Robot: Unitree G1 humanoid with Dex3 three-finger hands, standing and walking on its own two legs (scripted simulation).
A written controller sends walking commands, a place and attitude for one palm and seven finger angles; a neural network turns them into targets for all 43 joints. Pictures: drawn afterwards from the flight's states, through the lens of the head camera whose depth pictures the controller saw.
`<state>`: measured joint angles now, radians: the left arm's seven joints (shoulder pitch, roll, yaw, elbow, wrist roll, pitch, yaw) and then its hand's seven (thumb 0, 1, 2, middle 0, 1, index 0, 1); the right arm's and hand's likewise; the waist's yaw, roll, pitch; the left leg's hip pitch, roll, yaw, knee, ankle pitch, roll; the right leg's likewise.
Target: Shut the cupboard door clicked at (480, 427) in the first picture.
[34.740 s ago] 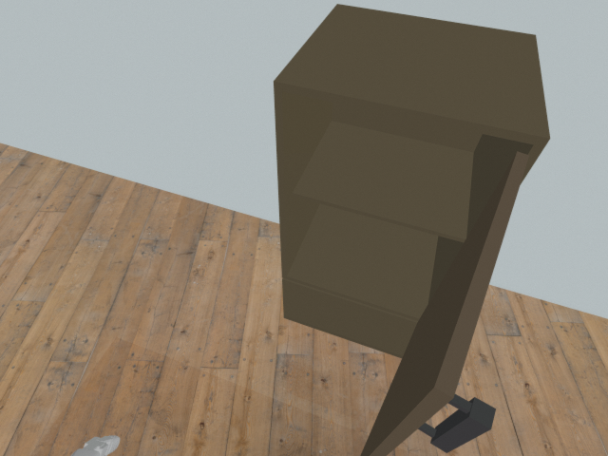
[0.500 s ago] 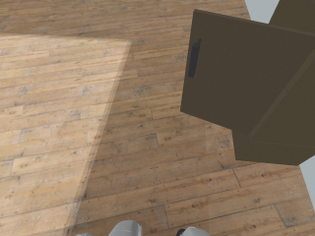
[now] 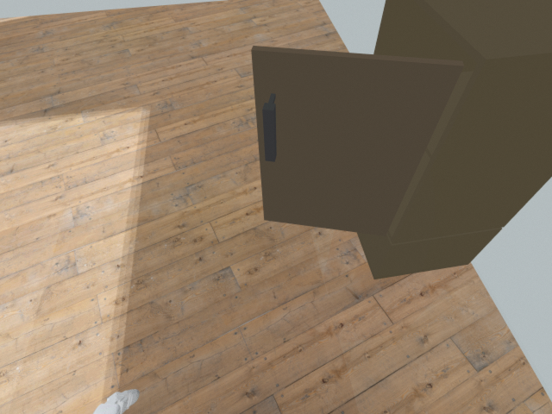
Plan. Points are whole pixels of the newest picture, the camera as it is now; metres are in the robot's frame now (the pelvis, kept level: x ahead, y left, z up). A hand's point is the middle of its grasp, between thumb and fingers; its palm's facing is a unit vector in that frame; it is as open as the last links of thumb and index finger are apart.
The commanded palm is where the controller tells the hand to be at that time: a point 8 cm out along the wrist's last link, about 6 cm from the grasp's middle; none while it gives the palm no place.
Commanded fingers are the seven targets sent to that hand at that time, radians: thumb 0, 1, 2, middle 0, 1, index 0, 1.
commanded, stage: take the last steps up to it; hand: left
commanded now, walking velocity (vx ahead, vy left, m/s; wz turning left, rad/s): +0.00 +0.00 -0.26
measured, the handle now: (271, 128) +0.70 +0.05 -0.04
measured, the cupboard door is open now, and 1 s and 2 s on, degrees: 71 71 71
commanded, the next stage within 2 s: come to a stop and stand still in 0.84 s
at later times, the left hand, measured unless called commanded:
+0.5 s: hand (180, 393) +0.17 +0.18 -0.15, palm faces -0.14 -0.98 -0.15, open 7.4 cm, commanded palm none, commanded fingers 0.00 0.90 0.90 -0.20 -0.30 -0.20 -0.30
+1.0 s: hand (225, 365) +0.22 +0.11 -0.18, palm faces -0.08 -0.98 -0.17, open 7.3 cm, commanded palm none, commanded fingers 0.00 0.90 0.90 -0.20 -0.30 -0.20 -0.30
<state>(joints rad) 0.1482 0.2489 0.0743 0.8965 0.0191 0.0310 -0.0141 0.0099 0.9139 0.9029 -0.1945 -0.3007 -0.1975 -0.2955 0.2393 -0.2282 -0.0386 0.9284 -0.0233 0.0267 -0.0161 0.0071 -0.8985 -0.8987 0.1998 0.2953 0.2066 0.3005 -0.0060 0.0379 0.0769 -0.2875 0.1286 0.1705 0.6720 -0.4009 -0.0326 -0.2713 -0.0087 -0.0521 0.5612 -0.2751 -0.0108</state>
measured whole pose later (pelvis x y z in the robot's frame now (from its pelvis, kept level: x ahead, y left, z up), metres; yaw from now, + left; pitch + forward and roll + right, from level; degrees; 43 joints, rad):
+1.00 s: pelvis +0.19 -0.07 +0.00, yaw -7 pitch +0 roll +0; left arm 0.27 0.18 0.05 1.10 0.01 0.01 0.00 0.01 0.92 0.90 -0.20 -0.30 -0.20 -0.30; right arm 0.22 -0.15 -0.02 0.99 -0.04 -0.05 -0.02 0.00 -0.91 -0.90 0.19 0.29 0.20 0.30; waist 0.00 -0.04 0.05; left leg -0.30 0.05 0.11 0.59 -0.29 0.02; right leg -0.29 0.00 -0.06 0.82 -0.50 -0.03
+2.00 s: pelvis +0.20 -0.06 +0.01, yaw -9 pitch +0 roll +2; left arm 0.26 0.18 -0.02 0.99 0.01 0.02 0.02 0.01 0.91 0.90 -0.20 -0.30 -0.20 -0.30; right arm 0.31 -0.21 -0.01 1.00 -0.02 0.00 -0.01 0.00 -0.92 -0.90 0.20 0.29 0.20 0.30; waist 0.00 0.04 0.02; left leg -0.25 -0.02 0.09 0.47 -0.22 0.02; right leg -0.29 -0.03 0.03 0.55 -0.27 0.00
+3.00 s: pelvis +0.19 -0.08 -0.09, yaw -6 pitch +14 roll +1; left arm 0.45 0.14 0.07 0.12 -0.25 -0.55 -0.32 0.01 0.91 0.90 -0.39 -0.51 -0.40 -0.51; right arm 0.12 -0.28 -0.10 0.49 0.01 -0.26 -0.01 0.01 -0.90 -0.90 0.19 0.29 0.20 0.30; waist 0.03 -0.04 -0.15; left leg -0.94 0.01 0.01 1.23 -0.53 -0.02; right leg -0.92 -0.02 -0.04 1.26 -0.58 -0.04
